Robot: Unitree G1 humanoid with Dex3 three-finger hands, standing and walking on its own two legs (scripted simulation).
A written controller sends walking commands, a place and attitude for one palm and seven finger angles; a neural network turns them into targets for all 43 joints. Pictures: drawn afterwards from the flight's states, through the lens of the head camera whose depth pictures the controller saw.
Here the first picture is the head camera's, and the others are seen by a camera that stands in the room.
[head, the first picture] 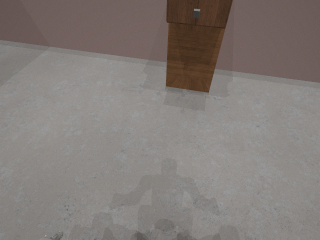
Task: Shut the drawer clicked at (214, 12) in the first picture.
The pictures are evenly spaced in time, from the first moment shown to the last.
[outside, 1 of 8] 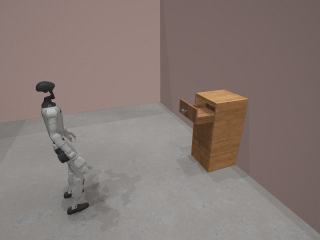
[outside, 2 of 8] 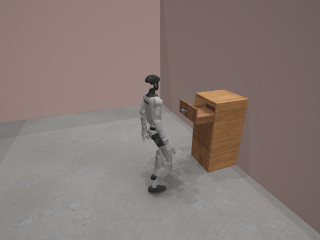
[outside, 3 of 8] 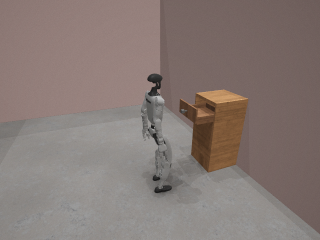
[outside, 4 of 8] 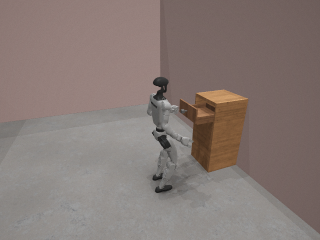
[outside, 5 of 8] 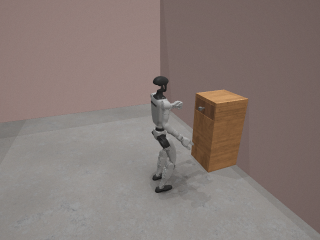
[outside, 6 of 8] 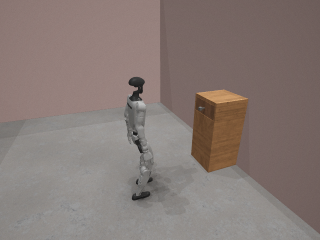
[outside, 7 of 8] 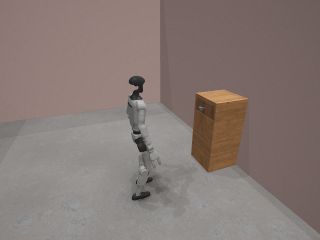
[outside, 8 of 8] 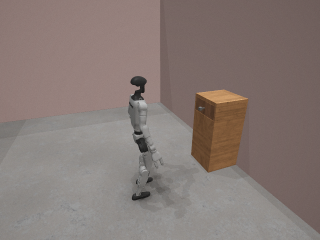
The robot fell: no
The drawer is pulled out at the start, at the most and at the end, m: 0.24 0.24 0.00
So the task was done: yes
